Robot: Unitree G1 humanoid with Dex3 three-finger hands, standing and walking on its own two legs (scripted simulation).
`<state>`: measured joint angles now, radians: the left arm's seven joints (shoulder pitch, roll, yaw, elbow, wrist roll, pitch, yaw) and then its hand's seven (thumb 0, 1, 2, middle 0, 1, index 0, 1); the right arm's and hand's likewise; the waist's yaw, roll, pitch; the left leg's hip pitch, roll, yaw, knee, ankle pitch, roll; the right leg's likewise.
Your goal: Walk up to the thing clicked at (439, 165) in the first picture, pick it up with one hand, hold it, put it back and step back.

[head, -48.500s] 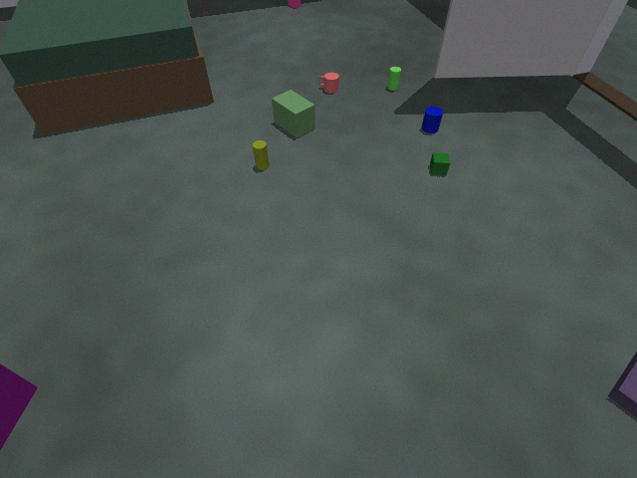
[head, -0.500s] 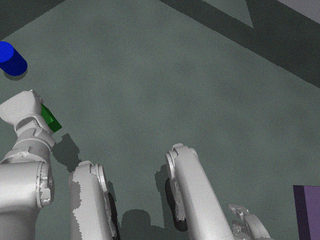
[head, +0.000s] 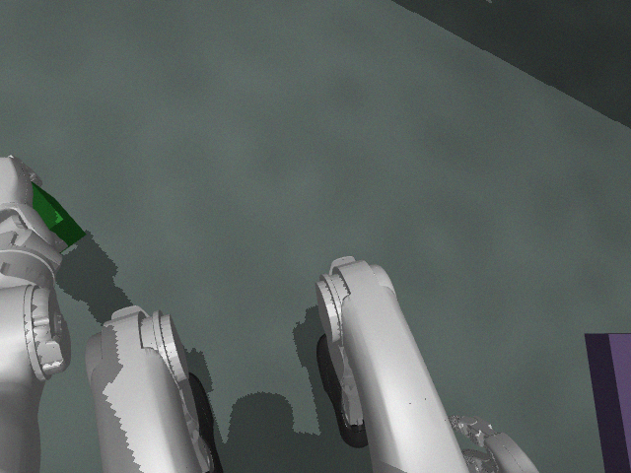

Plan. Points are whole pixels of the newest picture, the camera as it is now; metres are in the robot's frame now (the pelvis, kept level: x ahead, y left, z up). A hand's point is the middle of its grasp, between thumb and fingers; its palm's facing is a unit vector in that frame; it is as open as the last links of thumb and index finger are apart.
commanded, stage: crouch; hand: left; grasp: from above
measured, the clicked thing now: (34, 224) +0.47 +0.29 -0.18
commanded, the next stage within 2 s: lower in 0.24 s
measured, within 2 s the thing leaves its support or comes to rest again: rests again in 1.56 s
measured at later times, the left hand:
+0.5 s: hand (34, 226) +0.47 +0.29 -0.19, palm faces -0.36 -0.23 -0.90, open 10.0 cm
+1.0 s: hand (54, 228) +0.48 +0.29 -0.24, palm faces -0.35 -0.24 -0.90, open 10.0 cm
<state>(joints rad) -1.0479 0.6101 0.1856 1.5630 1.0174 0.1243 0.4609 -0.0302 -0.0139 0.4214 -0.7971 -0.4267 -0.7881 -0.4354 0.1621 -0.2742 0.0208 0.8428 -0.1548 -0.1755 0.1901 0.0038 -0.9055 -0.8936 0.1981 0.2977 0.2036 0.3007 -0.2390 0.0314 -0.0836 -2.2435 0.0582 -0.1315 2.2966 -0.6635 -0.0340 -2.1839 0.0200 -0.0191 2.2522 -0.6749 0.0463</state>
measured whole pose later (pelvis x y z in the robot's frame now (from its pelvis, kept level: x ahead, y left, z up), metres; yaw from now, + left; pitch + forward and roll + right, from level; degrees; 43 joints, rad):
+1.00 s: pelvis +0.01 +0.01 -0.05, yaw -4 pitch +32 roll -9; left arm -1.08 0.77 0.25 1.70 1.07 0.05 0.57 -0.03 -0.06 0.48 -0.82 -0.42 -0.81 -0.43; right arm 0.16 -0.29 0.13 0.81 -0.21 -0.21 0.28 0.00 -0.92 -0.90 0.20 0.30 0.20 0.30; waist -0.30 -0.03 0.04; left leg -2.37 0.05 -0.21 2.49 -0.70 -0.04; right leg -2.28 0.05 -0.06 2.40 -0.69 0.07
